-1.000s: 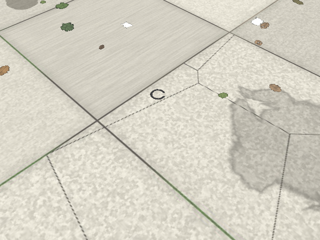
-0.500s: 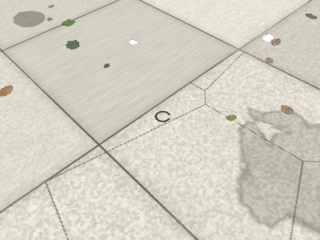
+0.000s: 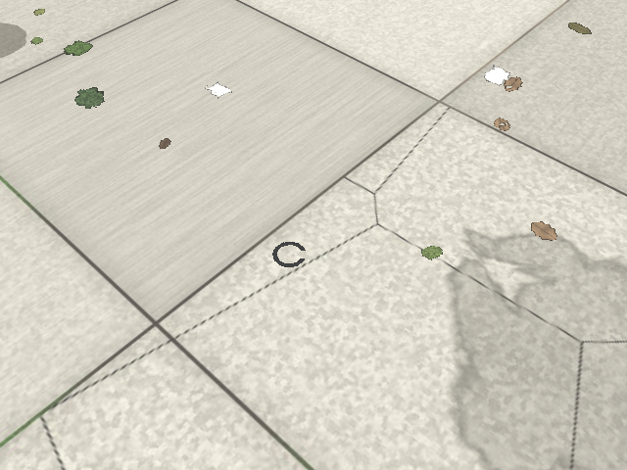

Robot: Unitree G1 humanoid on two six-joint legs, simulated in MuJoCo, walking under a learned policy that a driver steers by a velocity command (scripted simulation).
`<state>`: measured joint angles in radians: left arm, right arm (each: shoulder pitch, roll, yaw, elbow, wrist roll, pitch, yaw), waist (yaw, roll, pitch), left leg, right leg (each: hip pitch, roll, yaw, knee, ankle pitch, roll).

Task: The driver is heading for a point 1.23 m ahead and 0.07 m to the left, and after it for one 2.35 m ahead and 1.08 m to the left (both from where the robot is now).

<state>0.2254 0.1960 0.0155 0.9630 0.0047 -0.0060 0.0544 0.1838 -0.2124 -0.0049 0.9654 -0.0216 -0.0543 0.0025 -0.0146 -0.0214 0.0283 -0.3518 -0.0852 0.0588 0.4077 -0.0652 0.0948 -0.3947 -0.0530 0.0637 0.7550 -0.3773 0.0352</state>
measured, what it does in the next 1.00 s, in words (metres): steps on the spot: right foot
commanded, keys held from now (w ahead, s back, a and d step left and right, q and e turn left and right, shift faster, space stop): no key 0.98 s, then w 0.02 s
